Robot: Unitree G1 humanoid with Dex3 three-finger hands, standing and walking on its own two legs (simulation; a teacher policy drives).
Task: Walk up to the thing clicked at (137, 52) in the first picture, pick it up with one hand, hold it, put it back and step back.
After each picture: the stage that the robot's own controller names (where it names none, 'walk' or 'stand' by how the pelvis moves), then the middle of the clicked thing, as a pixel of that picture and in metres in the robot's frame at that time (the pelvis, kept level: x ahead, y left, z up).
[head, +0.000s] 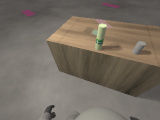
stand; (138, 48) +0.69 -0.43 -0.01
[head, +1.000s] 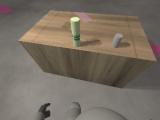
walk; (116, 40) +0.69 -0.18 +0.02
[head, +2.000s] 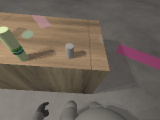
walk; (69, 51) +0.50 +0.20 +0.03
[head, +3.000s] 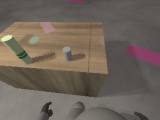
stand; (67, 54) +0.49 +0.23 +0.03
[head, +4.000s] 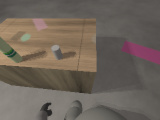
stand; (57, 52) +0.49 +0.31 +0.02
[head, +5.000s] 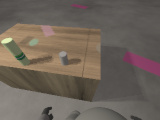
stand; (63, 58) +0.48 +0.26 -0.01
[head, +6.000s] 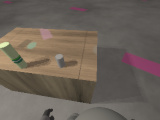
stand; (60, 61) +0.47 +0.29 -0.01
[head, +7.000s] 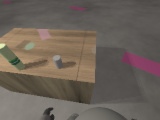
stand; (58, 62) +0.46 +0.30 -0.01
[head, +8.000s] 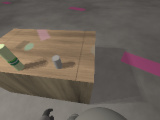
stand; (57, 62) +0.45 +0.31 -0.01
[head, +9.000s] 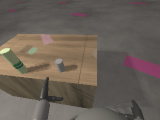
rise first; (60, 65) +0.44 +0.31 -0.01
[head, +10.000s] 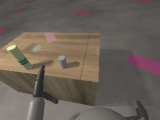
go down; (63, 62) +0.47 +0.30 -0.01
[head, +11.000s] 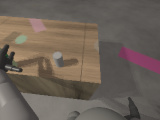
go down; (58, 60) +0.43 +0.26 +0.01
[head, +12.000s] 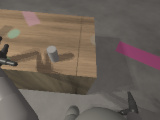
approach; (53, 54) +0.46 +0.27 +0.03
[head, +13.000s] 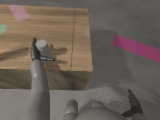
close; (44, 49) +0.47 +0.30 +0.06
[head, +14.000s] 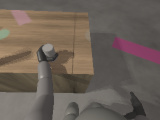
lift; (50, 53) +0.45 +0.26 +0.06
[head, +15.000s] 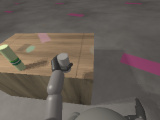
lift; (64, 63) +0.34 +0.19 +0.16
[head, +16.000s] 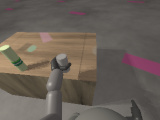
hold; (63, 63) +0.35 +0.21 +0.13
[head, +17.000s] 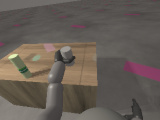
hold; (67, 56) +0.35 +0.16 +0.23
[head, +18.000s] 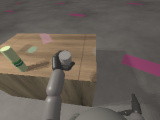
hold; (66, 61) +0.33 +0.17 +0.18
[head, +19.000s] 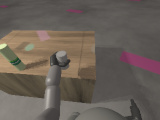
crouch; (63, 60) +0.37 +0.21 +0.13
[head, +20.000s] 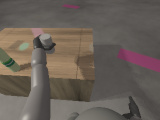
lower; (48, 44) +0.45 +0.29 +0.19
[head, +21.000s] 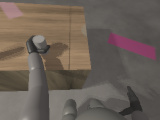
lower; (41, 45) +0.49 +0.29 +0.08
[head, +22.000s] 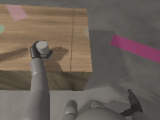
lower; (44, 50) +0.46 +0.29 +0.06
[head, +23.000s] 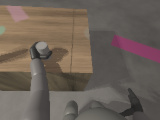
lower; (44, 51) +0.46 +0.29 +0.06
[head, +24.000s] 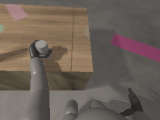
lower; (44, 50) +0.47 +0.29 +0.06
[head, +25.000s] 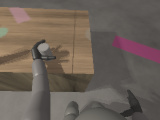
open; (46, 52) +0.45 +0.29 +0.06
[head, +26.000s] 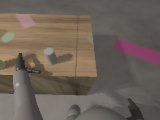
sink last; (51, 56) +0.44 +0.28 +0.05
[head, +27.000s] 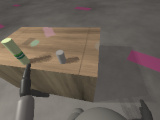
stand; (61, 57) +0.48 +0.31 +0.03
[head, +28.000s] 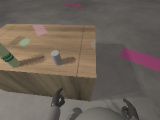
stand; (56, 58) +0.46 +0.29 +0.04
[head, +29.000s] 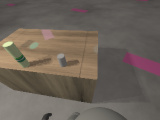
stand; (62, 60) +0.48 +0.28 -0.01
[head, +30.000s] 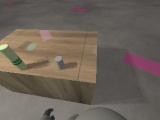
stand; (59, 63) +0.45 +0.29 -0.01
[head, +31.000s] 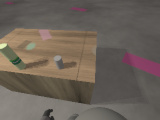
stand; (59, 62) +0.46 +0.30 -0.01
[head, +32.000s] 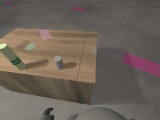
stand; (59, 62) +0.45 +0.30 -0.01
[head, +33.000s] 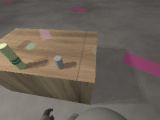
stand; (59, 62) +0.45 +0.30 -0.01
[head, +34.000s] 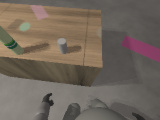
walk; (62, 46) +0.52 +0.24 +0.00
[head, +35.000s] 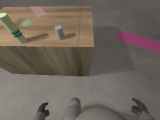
walk; (59, 33) +0.69 +0.35 +0.02
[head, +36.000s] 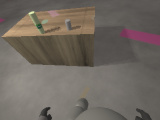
walk; (68, 25) +0.99 +0.36 +0.01
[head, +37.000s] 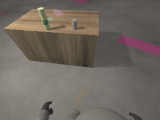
stand; (74, 24) +1.06 +0.26 +0.00
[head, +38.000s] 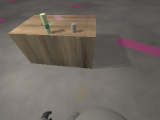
stand; (73, 28) +1.10 +0.28 -0.01
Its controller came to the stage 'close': yes
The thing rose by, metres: 0.24
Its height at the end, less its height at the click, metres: +0.00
